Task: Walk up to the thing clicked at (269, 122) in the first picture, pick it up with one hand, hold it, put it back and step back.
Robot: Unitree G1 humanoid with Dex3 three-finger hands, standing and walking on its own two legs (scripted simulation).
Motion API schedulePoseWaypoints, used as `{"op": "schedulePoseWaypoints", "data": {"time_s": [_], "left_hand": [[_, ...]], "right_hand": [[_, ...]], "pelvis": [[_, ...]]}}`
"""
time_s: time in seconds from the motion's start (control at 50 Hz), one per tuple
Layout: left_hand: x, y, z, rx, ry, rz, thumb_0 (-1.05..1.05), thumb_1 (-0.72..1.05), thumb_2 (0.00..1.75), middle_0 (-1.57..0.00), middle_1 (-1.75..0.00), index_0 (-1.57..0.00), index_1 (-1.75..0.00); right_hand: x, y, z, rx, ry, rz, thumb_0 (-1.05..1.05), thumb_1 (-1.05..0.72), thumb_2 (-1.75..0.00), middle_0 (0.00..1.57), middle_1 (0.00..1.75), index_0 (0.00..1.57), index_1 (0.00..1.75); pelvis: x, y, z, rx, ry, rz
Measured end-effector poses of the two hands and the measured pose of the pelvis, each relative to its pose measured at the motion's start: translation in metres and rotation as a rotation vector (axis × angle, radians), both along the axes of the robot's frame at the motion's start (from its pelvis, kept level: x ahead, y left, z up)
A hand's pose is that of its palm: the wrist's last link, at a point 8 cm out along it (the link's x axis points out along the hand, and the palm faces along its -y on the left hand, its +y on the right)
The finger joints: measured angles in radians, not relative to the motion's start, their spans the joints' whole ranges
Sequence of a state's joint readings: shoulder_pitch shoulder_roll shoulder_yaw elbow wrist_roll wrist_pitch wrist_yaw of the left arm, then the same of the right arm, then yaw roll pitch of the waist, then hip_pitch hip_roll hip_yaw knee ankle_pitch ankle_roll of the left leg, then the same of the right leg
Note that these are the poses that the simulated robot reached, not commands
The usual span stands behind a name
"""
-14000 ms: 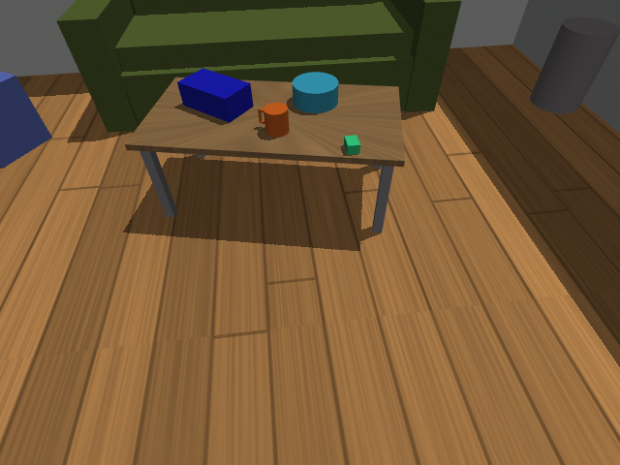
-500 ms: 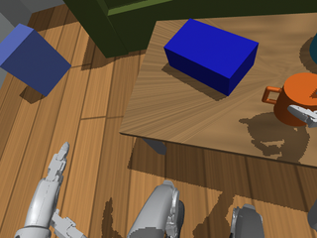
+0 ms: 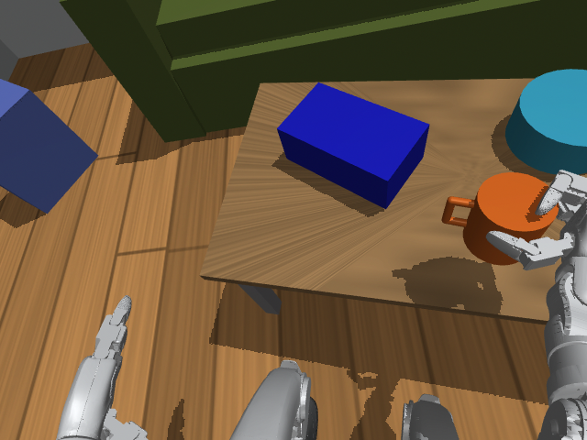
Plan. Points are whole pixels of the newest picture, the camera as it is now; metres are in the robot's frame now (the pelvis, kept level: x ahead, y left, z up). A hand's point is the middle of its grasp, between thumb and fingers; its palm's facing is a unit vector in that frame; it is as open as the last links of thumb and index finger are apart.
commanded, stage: lift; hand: right
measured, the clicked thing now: (492, 218) +0.46 -0.17 -0.05
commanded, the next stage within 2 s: hold in 1.06 s
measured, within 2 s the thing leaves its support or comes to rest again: neither
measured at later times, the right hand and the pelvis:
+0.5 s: hand (555, 226) +0.39 -0.20 +0.06, palm faces +0.24 +0.97 -0.02, open 7.8 cm; pelvis +0.01 +0.00 +0.05, yaw -1 degrees
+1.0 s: hand (571, 225) +0.37 -0.19 +0.10, palm faces +0.25 +0.97 -0.01, open 7.9 cm; pelvis +0.02 +0.00 +0.07, yaw -1 degrees
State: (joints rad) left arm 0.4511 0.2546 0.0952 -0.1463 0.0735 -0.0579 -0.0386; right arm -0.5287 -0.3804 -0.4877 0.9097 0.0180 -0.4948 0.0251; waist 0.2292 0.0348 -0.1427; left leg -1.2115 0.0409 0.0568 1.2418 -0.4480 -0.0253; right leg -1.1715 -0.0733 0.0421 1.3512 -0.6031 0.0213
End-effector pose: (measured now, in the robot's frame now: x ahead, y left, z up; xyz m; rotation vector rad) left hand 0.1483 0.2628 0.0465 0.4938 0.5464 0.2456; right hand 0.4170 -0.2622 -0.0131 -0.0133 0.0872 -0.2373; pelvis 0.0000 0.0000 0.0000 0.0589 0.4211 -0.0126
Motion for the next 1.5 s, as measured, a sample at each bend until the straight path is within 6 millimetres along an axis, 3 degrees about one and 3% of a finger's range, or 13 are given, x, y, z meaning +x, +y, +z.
{"op": "schedulePoseWaypoints", "data": {"time_s": [0.26, 0.66, 1.16, 1.5], "left_hand": [[0.009, 0.005, 0.011, -0.07, -0.01, 0.02, -0.01, -0.55, 0.07, -0.05, -0.04, -0.04, -0.06], [0.014, -0.006, 0.003, -0.181, 0.03, 0.059, -0.01, -0.55, 0.06, -0.04, -0.04, -0.04, -0.05], [0.027, -0.015, 0.011, -0.229, 0.03, 0.065, -0.01, -0.55, 0.06, -0.04, -0.04, -0.04, -0.06], [0.022, -0.013, 0.008, -0.25, 0.045, 0.087, -0.01, -0.54, 0.06, -0.04, -0.05, -0.04, -0.06]], "right_hand": [[-0.038, 0.008, 0.053, 0.002, -0.021, -0.01, -0.01, 0.61, -0.94, 0.54, 1.08, 1.34, 1.48], [-0.069, 0.021, 0.099, -0.002, -0.053, -0.016, -0.01, 0.61, -0.94, 0.53, 1.1, 1.32, 1.48], [-0.082, 0.025, 0.125, -0.002, -0.049, -0.014, -0.01, 0.61, -0.95, 0.53, 1.1, 1.3, 1.47], [-0.096, 0.031, 0.139, -0.001, -0.054, -0.001, -0.01, 0.61, -0.95, 0.54, 1.09, 1.27, 1.44]], "pelvis": [[0.008, 0.0, 0.032, -0.023, -0.097, -0.006], [0.015, 0.0, 0.06, -0.042, -0.19, -0.003], [0.024, -0.002, 0.079, -0.048, -0.251, -0.005], [0.021, -0.003, 0.087, -0.052, -0.287, -0.004]]}}
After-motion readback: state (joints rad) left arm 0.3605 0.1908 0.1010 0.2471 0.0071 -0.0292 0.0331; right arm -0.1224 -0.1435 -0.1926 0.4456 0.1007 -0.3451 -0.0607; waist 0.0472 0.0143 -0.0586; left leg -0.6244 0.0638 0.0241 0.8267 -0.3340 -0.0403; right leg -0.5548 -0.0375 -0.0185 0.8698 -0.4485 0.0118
